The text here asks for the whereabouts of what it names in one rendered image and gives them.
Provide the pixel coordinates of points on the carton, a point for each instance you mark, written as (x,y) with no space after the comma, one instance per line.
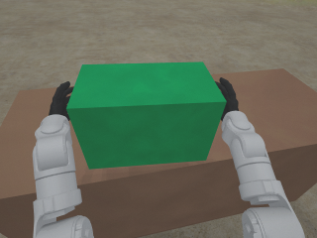
(137,114)

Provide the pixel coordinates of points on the right robot forearm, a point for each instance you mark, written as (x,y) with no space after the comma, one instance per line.
(258,184)

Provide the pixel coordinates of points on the robot right upper arm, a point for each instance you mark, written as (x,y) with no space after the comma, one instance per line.
(270,222)

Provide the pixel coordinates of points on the pedestal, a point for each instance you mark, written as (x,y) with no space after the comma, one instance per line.
(137,201)

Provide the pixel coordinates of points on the robot left upper arm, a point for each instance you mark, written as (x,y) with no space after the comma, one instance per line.
(73,227)

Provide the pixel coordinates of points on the robot right hand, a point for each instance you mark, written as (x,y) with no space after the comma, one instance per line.
(229,94)

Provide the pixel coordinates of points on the left robot forearm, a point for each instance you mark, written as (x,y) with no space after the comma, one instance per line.
(54,172)

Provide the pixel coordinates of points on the robot left hand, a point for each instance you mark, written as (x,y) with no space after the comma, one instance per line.
(60,100)

